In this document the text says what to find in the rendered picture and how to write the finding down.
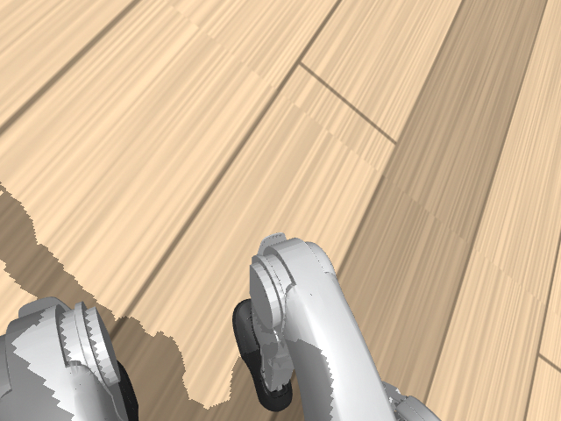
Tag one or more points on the left robot foot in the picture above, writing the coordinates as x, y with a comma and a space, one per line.
130, 400

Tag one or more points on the right robot foot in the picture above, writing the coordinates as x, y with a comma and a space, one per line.
249, 349

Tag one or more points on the right robot hand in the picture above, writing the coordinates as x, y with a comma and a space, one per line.
408, 408

